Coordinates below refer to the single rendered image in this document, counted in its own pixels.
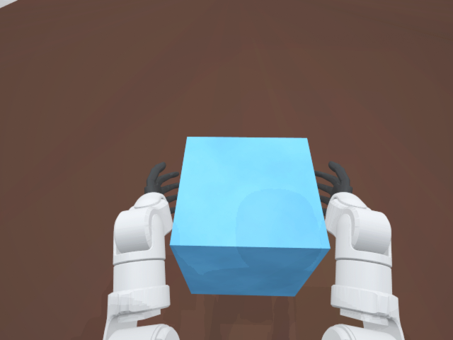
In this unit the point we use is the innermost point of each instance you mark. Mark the right robot forearm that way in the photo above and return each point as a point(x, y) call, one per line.
point(363, 288)

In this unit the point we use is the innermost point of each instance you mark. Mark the carton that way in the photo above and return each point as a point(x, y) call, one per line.
point(248, 218)

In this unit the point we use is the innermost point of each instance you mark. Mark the robot right upper arm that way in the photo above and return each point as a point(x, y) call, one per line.
point(347, 332)

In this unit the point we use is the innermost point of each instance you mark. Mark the left robot forearm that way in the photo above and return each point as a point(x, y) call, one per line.
point(139, 281)

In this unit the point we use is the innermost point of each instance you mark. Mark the robot left upper arm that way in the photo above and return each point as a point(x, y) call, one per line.
point(151, 332)

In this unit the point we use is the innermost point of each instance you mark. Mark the left robot hand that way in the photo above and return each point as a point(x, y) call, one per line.
point(154, 183)

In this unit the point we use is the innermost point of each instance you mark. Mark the right robot hand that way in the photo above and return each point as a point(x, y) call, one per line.
point(341, 183)

